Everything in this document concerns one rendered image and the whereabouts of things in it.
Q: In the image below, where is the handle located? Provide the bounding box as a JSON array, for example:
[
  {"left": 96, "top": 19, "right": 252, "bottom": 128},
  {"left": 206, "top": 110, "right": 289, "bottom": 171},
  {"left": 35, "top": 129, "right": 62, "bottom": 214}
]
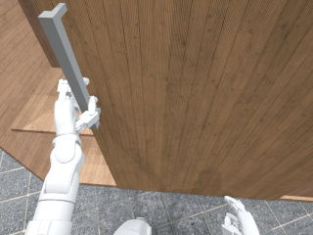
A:
[{"left": 38, "top": 3, "right": 101, "bottom": 130}]

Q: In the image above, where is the left robot thigh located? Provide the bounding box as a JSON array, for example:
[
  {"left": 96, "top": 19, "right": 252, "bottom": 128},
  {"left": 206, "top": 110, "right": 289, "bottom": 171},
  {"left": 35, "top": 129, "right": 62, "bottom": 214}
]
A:
[{"left": 113, "top": 219, "right": 152, "bottom": 235}]

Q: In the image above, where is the left robot forearm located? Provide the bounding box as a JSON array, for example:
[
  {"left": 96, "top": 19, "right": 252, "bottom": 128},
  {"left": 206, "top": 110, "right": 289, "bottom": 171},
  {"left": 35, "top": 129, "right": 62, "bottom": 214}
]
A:
[{"left": 24, "top": 134, "right": 85, "bottom": 235}]

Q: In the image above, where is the left robot shin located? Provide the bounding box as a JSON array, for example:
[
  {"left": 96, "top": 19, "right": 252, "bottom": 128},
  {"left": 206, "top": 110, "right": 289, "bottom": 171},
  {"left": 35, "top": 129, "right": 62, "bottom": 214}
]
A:
[{"left": 136, "top": 217, "right": 148, "bottom": 224}]

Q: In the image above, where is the robot left hand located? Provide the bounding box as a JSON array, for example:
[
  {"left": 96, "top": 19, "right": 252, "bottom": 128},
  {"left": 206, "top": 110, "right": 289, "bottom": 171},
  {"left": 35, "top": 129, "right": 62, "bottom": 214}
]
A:
[{"left": 54, "top": 77, "right": 100, "bottom": 137}]

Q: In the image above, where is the robot right hand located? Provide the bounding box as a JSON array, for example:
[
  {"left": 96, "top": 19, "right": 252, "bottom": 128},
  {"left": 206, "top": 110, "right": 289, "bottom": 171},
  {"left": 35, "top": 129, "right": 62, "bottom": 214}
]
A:
[{"left": 222, "top": 196, "right": 260, "bottom": 235}]

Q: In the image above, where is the wardrobe door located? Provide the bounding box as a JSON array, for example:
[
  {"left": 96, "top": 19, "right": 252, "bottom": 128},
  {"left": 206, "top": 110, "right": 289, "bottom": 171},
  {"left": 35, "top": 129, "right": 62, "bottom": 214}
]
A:
[
  {"left": 286, "top": 180, "right": 313, "bottom": 198},
  {"left": 33, "top": 0, "right": 313, "bottom": 201}
]

